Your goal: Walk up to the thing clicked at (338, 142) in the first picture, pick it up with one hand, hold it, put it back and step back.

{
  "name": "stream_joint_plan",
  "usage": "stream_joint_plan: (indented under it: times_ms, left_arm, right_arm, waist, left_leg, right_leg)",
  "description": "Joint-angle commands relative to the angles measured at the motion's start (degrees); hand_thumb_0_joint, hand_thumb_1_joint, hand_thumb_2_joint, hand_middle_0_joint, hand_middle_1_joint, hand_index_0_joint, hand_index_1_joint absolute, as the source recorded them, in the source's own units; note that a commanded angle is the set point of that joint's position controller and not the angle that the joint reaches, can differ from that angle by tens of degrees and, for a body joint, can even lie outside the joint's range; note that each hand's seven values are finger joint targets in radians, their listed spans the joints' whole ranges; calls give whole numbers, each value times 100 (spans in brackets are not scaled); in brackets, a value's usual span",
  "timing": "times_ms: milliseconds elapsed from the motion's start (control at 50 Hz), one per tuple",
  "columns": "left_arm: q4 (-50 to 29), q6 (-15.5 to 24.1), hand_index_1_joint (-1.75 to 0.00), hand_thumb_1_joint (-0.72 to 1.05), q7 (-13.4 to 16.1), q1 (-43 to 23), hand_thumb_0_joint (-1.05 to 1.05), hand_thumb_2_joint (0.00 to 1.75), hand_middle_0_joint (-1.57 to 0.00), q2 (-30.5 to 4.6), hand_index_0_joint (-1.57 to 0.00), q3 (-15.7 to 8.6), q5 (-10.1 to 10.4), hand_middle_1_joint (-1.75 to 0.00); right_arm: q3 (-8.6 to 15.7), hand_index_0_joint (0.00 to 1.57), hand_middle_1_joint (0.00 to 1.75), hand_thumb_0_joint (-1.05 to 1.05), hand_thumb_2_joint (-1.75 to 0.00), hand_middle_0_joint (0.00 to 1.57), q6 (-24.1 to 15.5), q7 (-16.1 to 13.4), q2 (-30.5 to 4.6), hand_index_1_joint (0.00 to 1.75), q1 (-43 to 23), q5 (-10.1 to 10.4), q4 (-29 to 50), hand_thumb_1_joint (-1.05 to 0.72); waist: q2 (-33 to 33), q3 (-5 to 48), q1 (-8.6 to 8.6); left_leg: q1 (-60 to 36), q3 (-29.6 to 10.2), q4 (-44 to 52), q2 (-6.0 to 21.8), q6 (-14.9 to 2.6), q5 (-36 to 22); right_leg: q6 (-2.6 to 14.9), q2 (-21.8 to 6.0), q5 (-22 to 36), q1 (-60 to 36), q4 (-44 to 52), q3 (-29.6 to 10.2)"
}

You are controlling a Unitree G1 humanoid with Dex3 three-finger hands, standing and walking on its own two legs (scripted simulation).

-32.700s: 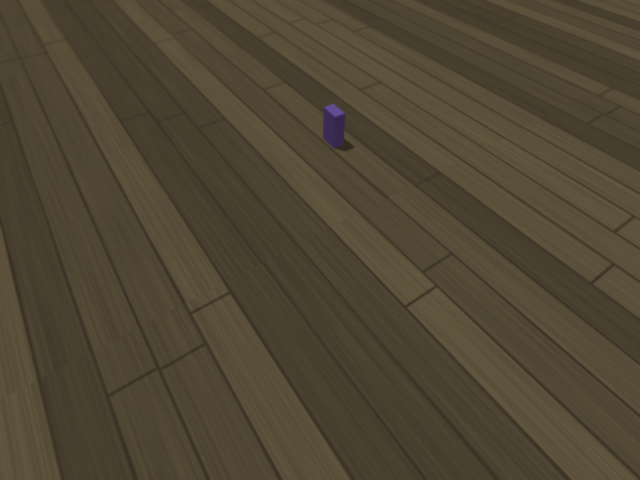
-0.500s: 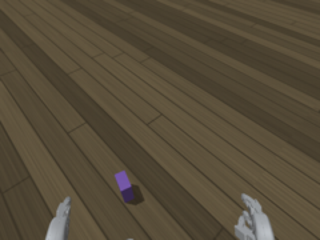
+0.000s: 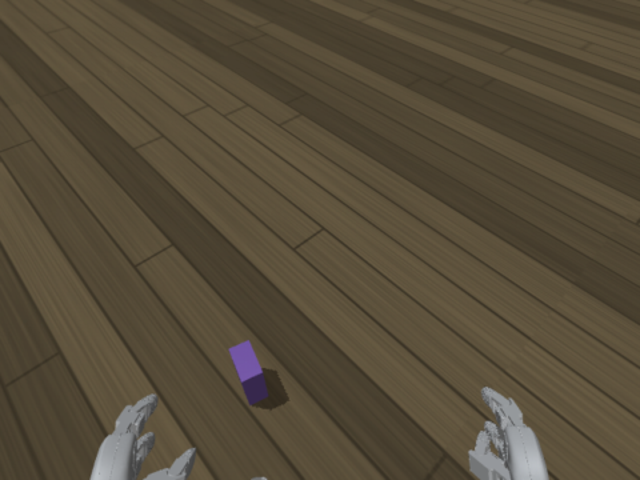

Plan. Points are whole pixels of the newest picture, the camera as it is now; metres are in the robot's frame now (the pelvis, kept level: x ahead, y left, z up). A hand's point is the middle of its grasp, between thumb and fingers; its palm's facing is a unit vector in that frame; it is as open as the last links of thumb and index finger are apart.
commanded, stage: stand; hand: left
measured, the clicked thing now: (249, 373) +0.51 +0.19 -0.63
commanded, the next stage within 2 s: none
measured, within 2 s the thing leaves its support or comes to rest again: neither
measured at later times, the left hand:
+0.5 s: hand out of the picture +0.07 +0.26 -0.11, palm faces +0.01 -0.94 -0.34, open 7.4 cm
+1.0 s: hand out of the picture +0.03 +0.27 -0.10, palm faces +0.01 -0.94 -0.35, open 7.4 cm
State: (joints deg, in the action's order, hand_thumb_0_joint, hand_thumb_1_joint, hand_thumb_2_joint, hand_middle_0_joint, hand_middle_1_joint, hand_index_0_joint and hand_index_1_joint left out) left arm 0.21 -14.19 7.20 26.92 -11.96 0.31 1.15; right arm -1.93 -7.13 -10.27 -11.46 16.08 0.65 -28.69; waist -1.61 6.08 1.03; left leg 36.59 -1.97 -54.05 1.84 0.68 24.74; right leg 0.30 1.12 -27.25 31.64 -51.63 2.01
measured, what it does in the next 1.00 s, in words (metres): rises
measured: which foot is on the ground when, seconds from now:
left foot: down 0.00-1.00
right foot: down 0.00-1.00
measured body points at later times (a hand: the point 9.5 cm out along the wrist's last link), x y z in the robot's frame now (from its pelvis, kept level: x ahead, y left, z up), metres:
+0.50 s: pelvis +0.00 +0.01 +0.04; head +0.01 +0.02 +0.49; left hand +0.06 +0.31 -0.09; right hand +0.08 -0.27 -0.09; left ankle +0.03 +0.12 -0.69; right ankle -0.01 -0.12 -0.69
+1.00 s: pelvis -0.01 +0.02 +0.06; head -0.02 +0.01 +0.51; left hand +0.03 +0.31 -0.08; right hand +0.06 -0.27 -0.08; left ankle +0.03 +0.12 -0.69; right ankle -0.01 -0.12 -0.69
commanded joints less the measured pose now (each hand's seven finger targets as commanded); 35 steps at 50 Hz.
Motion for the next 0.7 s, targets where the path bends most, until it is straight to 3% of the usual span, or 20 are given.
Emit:
stream_joint_plan:
  times_ms: [0,20,60,100,160,200,260,360,480,680]
  left_arm:
    - [730,945,-30,90,-168,-1199,0,90,-20,-1259,-20,-534,-664,-30]
    - [1542,1189,-30,90,-312,-925,0,90,-20,-1353,-20,-589,-697,-30]
    - [1864,1436,-30,90,-448,-1070,0,90,-20,-1448,-20,-525,-661,-30]
    - [2267,1567,-30,90,-531,-1238,0,90,-20,-1488,-20,-481,-501,-30]
    - [2876,1631,-30,90,-558,-1369,0,90,-20,-1488,-20,-478,-397,-30]
    - [3287,1661,-30,90,-544,-1469,0,90,-20,-1494,-20,-457,-389,-30]
    - [3741,1703,-30,90,-515,-1516,0,90,-20,-1517,-20,-442,-349,-30]
    - [4436,1665,-30,90,-489,-1560,0,90,-20,-1554,-20,-388,-307,-30]
    - [5128,1641,-30,90,-481,-1653,0,90,-20,-1659,-20,-336,-275,-30]
    - [5883,1606,-30,90,-521,-1853,0,90,-20,-1743,-20,-264,-272,-30]
  right_arm:
    - [518,20,30,0,-90,20,67,249,-1440,30,-761,-651,-446,-90]
    - [593,20,30,0,-90,20,233,457,-1396,30,-687,-726,-670,-90]
    - [582,20,30,0,-90,20,342,636,-1340,30,-697,-622,-745,-90]
    - [569,20,30,0,-90,20,339,815,-1332,30,-679,-439,-886,-90]
    - [651,20,30,0,-90,20,374,933,-1401,30,-761,-344,-1175,-90]
    - [650,20,30,0,-90,20,409,961,-1395,30,-832,-352,-1376,-90]
    - [649,20,30,0,-90,20,419,958,-1433,30,-812,-347,-1630,-90]
    - [621,20,30,0,-90,20,504,942,-1547,30,-843,-312,-2047,-90]
    - [578,20,30,0,-90,20,544,923,-1669,30,-838,-251,-2519,-90]
    - [518,20,30,0,-90,20,584,923,-1735,30,-968,-196,-3052,-90]
  waist:
    - [298,-254,-178]
    - [501,140,-176]
    - [508,-122,-78]
    - [198,-30,-116]
    - [203,-53,-156]
    - [150,-120,-160]
    - [57,-58,-173]
    - [-26,-449,-195]
    - [-42,-479,-149]
    - [75,-800,-122]
  left_leg:
    - [-970,-225,1075,69,-301,-1803]
    - [-1241,-62,934,33,-423,-1699]
    - [-1273,-181,1185,34,-482,-1394]
    - [-1518,-211,1436,36,-489,-1231]
    - [-1733,-262,1659,49,-426,-1211]
    - [-1809,-302,1843,75,-407,-1264]
    - [-2086,-389,2027,174,-401,-2017]
    - [-2105,-563,2666,284,-399,-1584]
    - [-2593,-562,3084,350,-329,-1984]
    - [-2762,-570,3728,361,-221,-1500]
  right_leg:
    - [278,-459,1474,-740,1160,-504]
    - [393,-596,1633,-873,1284,-770]
    - [467,-628,1447,-694,1450,-943]
    - [372,-641,1405,-933,1479,-884]
    - [311,-649,1415,-1033,1721,-851]
    - [266,-645,1437,-1213,1834,-771]
    - [200,-611,2050,-1536,1810,-623]
    - [174,-603,1677,-1786,2316,-582]
    - [113,-697,1893,-2168,2849,-602]
    - [20,-748,1698,-2344,3346,-586]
